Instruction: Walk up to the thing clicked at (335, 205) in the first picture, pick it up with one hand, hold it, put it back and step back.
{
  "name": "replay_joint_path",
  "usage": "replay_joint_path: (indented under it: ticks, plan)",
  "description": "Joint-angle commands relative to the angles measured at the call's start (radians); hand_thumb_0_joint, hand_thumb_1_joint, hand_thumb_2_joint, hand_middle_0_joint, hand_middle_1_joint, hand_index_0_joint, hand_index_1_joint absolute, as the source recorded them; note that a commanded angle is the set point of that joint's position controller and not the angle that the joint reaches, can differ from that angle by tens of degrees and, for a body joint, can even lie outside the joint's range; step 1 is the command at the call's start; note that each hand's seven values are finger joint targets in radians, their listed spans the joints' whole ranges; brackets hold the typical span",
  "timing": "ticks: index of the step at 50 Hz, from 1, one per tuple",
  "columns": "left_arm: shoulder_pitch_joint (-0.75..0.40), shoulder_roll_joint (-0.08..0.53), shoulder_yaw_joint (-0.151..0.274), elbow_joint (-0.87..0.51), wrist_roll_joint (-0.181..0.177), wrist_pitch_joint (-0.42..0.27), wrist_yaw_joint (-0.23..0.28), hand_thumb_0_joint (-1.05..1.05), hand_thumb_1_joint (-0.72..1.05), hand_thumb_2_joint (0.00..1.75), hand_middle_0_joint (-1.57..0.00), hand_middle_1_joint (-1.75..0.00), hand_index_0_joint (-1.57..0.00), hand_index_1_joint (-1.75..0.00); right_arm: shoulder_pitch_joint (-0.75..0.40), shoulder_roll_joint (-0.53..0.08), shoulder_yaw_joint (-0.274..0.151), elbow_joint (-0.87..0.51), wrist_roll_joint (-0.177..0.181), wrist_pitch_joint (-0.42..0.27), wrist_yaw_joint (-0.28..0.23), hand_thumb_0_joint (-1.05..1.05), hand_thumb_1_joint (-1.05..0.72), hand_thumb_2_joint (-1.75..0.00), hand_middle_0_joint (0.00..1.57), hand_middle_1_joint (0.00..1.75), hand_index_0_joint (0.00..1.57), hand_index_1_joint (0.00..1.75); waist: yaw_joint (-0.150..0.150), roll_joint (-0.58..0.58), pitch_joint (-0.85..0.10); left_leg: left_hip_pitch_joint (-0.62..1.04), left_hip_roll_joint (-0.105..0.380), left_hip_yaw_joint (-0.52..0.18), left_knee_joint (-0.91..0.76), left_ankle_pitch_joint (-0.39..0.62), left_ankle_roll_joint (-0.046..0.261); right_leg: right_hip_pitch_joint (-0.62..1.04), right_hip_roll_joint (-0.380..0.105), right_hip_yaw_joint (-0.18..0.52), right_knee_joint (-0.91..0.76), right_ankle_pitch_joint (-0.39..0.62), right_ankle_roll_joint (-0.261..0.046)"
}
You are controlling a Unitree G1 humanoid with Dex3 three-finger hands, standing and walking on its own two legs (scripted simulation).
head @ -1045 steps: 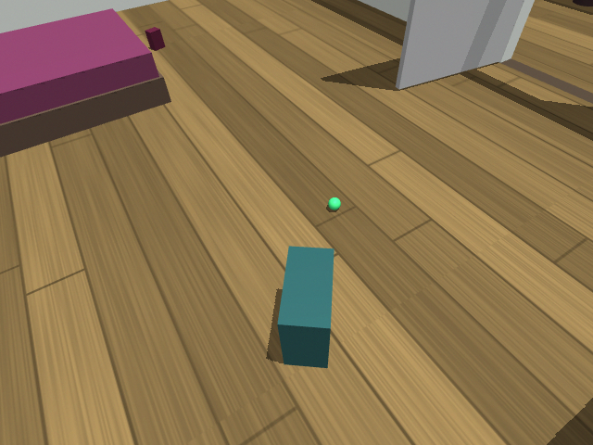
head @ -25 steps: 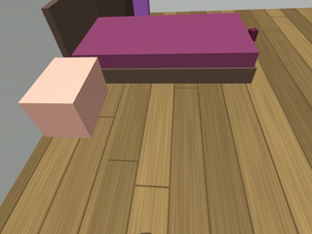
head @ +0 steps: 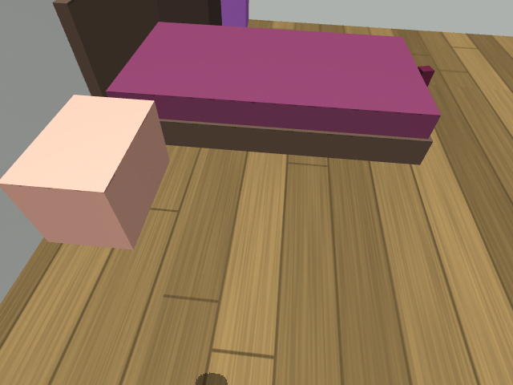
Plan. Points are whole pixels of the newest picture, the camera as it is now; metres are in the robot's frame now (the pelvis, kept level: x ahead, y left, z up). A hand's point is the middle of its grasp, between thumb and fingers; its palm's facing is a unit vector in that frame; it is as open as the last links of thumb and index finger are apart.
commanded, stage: walk up
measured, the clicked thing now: out of the picture -0.02 -1.09 -0.73
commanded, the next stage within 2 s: stand in 1.26 s
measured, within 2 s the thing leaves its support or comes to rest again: neither
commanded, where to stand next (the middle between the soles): +0.23 -0.02 m, yaw +0 degrees
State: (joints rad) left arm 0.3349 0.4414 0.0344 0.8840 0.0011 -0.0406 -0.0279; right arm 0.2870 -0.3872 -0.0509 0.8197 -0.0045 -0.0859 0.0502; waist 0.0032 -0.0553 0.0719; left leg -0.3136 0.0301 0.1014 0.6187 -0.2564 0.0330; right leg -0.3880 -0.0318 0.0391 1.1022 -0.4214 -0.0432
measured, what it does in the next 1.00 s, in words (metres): walks ahead: right foot, then left foot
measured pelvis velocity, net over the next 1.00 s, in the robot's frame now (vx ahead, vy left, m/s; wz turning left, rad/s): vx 0.17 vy -0.01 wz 0.01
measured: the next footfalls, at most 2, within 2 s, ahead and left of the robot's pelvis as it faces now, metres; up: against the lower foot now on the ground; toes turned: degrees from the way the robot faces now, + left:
right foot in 0.28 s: +0.23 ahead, -0.15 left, +0.00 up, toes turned -2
left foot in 0.60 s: +0.24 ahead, +0.11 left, +0.00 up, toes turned +2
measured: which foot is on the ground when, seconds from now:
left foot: down 0.00-0.30, up 0.32-0.58, down 0.60-1.00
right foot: up 0.00-0.26, down 0.28-1.00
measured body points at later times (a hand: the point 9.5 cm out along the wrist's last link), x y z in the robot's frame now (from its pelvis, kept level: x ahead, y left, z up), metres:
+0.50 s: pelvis +0.13 -0.03 +0.00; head +0.16 -0.05 +0.45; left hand +0.23 +0.28 -0.09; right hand +0.18 -0.34 -0.13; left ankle +0.16 +0.11 -0.69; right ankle +0.19 -0.15 -0.72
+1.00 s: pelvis +0.17 -0.01 +0.02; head +0.19 +0.00 +0.47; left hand +0.23 +0.30 -0.12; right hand +0.30 -0.30 -0.10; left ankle +0.20 +0.11 -0.72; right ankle +0.19 -0.15 -0.72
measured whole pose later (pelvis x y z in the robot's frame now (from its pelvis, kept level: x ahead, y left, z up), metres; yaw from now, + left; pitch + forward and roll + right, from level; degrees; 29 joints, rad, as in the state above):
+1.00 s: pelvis +0.17 -0.01 +0.02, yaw +0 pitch -2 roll -1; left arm 0.12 0.37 -0.01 1.13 -0.01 -0.01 -0.01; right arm 0.04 -0.35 0.02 1.07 0.01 -0.02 0.01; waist 0.03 -0.01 0.07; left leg -0.23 0.02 0.01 0.46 -0.20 0.00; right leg -0.18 -0.04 -0.04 0.43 -0.21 0.03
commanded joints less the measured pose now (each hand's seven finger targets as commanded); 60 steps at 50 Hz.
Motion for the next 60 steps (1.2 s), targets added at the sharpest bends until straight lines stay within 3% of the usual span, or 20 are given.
replay_joint_path:
  ticks: [1,4,8,11,13,14,15,16,17,21,25,28,29,30,31,32,36,48,52,60]
  plan:
    - [0.074,0.179,0.065,-0.052,-0.002,-0.025,-0.006,0.0,0.9,0.9,-0.2,-0.3,-0.2,-0.3,0.051,-0.277,-0.077,-0.056,0.001,-0.022,-0.025,0.0,-0.9,-0.9,0.2,0.3,0.2,0.3,-0.002,0.225,-0.002,0.114,0.254,-0.276,-0.334,0.139,0.175,-0.149,-0.06,0.01,-0.078,0.071,0.014]
    - [-0.001,0.162,0.065,-0.083,0.01,-0.02,-0.023,0.0,0.9,0.9,-0.2,-0.3,-0.2,-0.3,0.075,-0.29,-0.082,-0.064,-0.004,-0.023,-0.026,0.0,-0.9,-0.9,0.2,0.3,0.2,0.3,-0.027,0.221,-0.003,0.155,0.267,-0.252,-0.344,0.108,0.215,-0.161,-0.074,-0.025,-0.22,0.086,0.03]
    - [-0.075,0.147,0.069,-0.101,0.013,-0.026,-0.035,0.0,0.9,0.9,-0.2,-0.3,-0.2,-0.3,0.082,-0.298,-0.082,-0.072,-0.002,-0.017,-0.021,0.0,-0.9,-0.9,0.2,0.3,0.2,0.3,-0.038,0.205,-0.001,0.13,0.232,-0.197,-0.328,0.075,0.19,-0.088,-0.055,-0.067,-0.399,0.187,0.022]
    - [-0.056,0.129,0.071,-0.078,0.013,-0.035,-0.025,0.0,0.9,0.9,-0.2,-0.3,-0.2,-0.3,0.046,-0.283,-0.069,-0.08,0.0,0.0,-0.023,0.0,-0.9,-0.9,0.2,0.3,0.2,0.3,-0.004,0.2,-0.005,0.037,0.217,-0.151,-0.22,0.175,0.157,0.083,-0.007,-0.102,-0.497,0.23,0.018]
    - [0.042,0.157,0.083,-0.037,0.015,-0.048,-0.006,0.0,0.9,0.9,-0.2,-0.3,-0.2,-0.3,0.037,-0.224,-0.046,-0.092,0.005,0.012,-0.027,0.0,-0.9,-0.9,0.2,0.3,0.2,0.3,0.049,0.074,-0.078,-0.032,0.153,-0.096,-0.009,0.174,0.104,0.303,0.026,-0.091,-0.597,0.279,0.003]
    - [0.078,0.215,0.1,-0.037,0.021,-0.055,0.004,0.0,0.9,0.9,-0.2,-0.3,-0.2,-0.3,0.083,-0.165,-0.024,-0.095,0.011,0.012,-0.03,0.0,-0.9,-0.9,0.2,0.3,0.2,0.3,0.069,-0.097,-0.127,-0.115,0.076,-0.032,0.203,0.07,0.058,0.406,-0.086,0.073,-0.697,0.2,-0.035]
    - [0.091,0.292,0.112,-0.065,0.02,-0.062,0.014,0.0,0.9,0.9,-0.2,-0.3,-0.2,-0.3,0.107,-0.121,-0.004,-0.105,0.009,0.018,-0.03,0.0,-0.9,-0.9,0.2,0.3,0.2,0.3,0.059,-0.231,-0.145,-0.273,-0.034,-0.023,0.396,-0.268,0.005,0.447,-0.344,0.482,-0.81,0.15,-0.134]
    - [0.05,0.32,0.112,-0.067,0.009,-0.052,0.013,0.0,0.9,0.9,-0.2,-0.3,-0.2,-0.3,0.089,-0.227,-0.041,-0.073,-0.001,0.036,-0.047,0.0,-0.9,-0.9,0.2,0.3,0.2,0.3,0.059,-0.135,-0.096,-0.273,-0.002,-0.112,0.474,-0.351,0.006,0.335,-0.408,0.564,-0.807,0.098,-0.251]
    - [0.021,0.285,0.105,-0.076,-0.004,-0.045,0.015,0.0,0.9,0.9,-0.2,-0.3,-0.2,-0.3,0.098,-0.254,-0.048,-0.047,0.004,0.039,-0.052,0.0,-0.9,-0.9,0.2,0.3,0.2,0.3,0.043,-0.069,-0.065,-0.28,0.015,-0.161,0.5,-0.333,0.006,0.307,-0.373,0.472,-0.792,0.15,-0.257]
    - [-0.063,0.226,0.073,-0.087,0.008,-0.038,0.025,0.0,0.9,0.9,-0.2,-0.3,-0.2,-0.3,0.139,-0.214,-0.04,0.019,0.001,0.043,-0.043,0.0,-0.9,-0.9,0.2,0.3,0.2,0.3,0.001,-0.115,-0.057,-0.163,0.035,-0.118,0.348,-0.201,-0.012,0.163,-0.224,0.164,-0.736,0.331,-0.181]
    - [-0.105,0.202,0.059,-0.085,0.015,-0.027,0.032,0.0,0.9,0.9,-0.2,-0.3,-0.2,-0.3,0.09,-0.177,-0.029,0.053,0.001,0.051,-0.044,0.0,-0.9,-0.9,0.2,0.3,0.2,0.3,0.004,-0.135,-0.096,-0.022,0.013,-0.078,0.128,-0.123,-0.025,0.096,-0.205,0.09,-0.663,0.455,-0.161]
    - [-0.161,0.181,0.04,-0.075,-0.005,-0.006,0.033,0.0,0.9,0.9,-0.2,-0.3,-0.2,-0.3,0.069,-0.184,-0.035,0.081,-0.002,0.041,-0.056,0.0,-0.9,-0.9,0.2,0.3,0.2,0.3,-0.029,-0.069,-0.115,0.148,-0.01,-0.066,-0.058,0.087,-0.012,-0.008,-0.186,0.059,-0.545,0.426,-0.108]
    - [-0.162,0.152,0.027,-0.073,-0.011,0.001,0.032,0.0,0.9,0.9,-0.2,-0.3,-0.2,-0.3,0.052,-0.215,-0.041,0.079,-0.012,0.036,-0.06,0.0,-0.9,-0.9,0.2,0.3,0.2,0.3,-0.031,-0.005,-0.11,0.168,0.044,-0.145,-0.104,0.145,0.008,-0.057,-0.162,0.052,-0.513,0.353,-0.065]
    - [-0.156,0.118,0.02,-0.069,-0.019,0.008,0.031,0.0,0.9,0.9,-0.2,-0.3,-0.2,-0.3,0.0,-0.263,-0.045,0.064,-0.018,0.031,-0.061,0.0,-0.9,-0.9,0.2,0.3,0.2,0.3,-0.002,0.107,-0.1,0.116,0.17,-0.326,-0.176,0.165,0.045,-0.062,-0.084,0.008,-0.461,0.208,-0.013]
    - [-0.126,0.131,0.024,-0.032,-0.027,0.019,0.036,0.0,0.9,0.9,-0.2,-0.3,-0.2,-0.3,-0.083,-0.304,-0.043,0.05,-0.001,0.029,-0.059,0.0,-0.9,-0.9,0.2,0.3,0.2,0.3,0.026,0.18,-0.085,-0.035,0.276,-0.452,-0.24,0.078,0.138,0.064,0.003,-0.053,-0.398,0.015,0.015]
    - [-0.109,0.153,0.032,0.011,-0.018,0.022,0.04,0.0,0.9,0.9,-0.2,-0.3,-0.2,-0.3,-0.131,-0.292,-0.036,0.056,0.002,0.033,-0.053,0.0,-0.9,-0.9,0.2,0.3,0.2,0.3,0.038,0.174,-0.075,-0.086,0.262,-0.425,-0.225,0.036,0.155,0.145,-0.009,-0.035,-0.403,-0.034,0.009]
    - [-0.165,0.168,0.023,0.066,-0.008,0.005,0.032,0.0,0.9,0.9,-0.2,-0.3,-0.2,-0.3,-0.164,-0.204,0.005,0.105,0.01,0.044,-0.05,0.0,-0.9,-0.9,0.2,0.3,0.2,0.3,0.02,0.147,-0.067,-0.055,0.112,-0.246,-0.168,0.021,0.015,0.169,-0.089,0.063,-0.618,0.2,-0.018]
    - [-0.268,0.13,-0.008,0.194,-0.011,0.002,0.027,0.0,0.9,0.9,-0.2,-0.3,-0.2,-0.3,-0.275,-0.192,0.017,0.22,0.016,0.049,-0.048,0.0,-0.9,-0.9,0.2,0.3,0.2,0.3,0.003,0.092,-0.101,0.134,0.111,-0.221,-0.284,0.127,-0.002,0.212,-0.096,0.017,-0.767,0.292,0.023]
    - [-0.271,0.126,-0.005,0.217,-0.009,0.0,0.028,0.0,0.9,0.9,-0.2,-0.3,-0.2,-0.3,-0.293,-0.188,0.016,0.244,0.017,0.048,-0.048,0.0,-0.9,-0.9,0.2,0.3,0.2,0.3,0.007,0.064,-0.15,0.208,0.108,-0.193,-0.278,0.254,-0.005,0.256,-0.11,0.009,-0.798,0.388,0.032]
    - [-0.296,0.122,0.002,0.237,-0.002,0.007,0.029,0.0,0.9,0.9,-0.2,-0.3,-0.2,-0.3,-0.31,-0.182,0.015,0.276,0.011,0.054,-0.048,0.0,-0.9,-0.9,0.2,0.3,0.2,0.3,0.006,0.043,-0.124,0.194,0.106,-0.188,-0.328,0.21,-0.013,0.28,-0.115,0.003,-0.834,0.352,0.039]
